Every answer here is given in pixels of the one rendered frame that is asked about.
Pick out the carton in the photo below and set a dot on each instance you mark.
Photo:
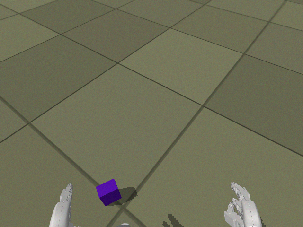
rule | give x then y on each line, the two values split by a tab
108	192

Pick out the left robot hand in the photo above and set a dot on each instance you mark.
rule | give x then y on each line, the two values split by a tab
61	215

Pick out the right robot hand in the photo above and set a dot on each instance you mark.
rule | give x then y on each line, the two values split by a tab
248	215

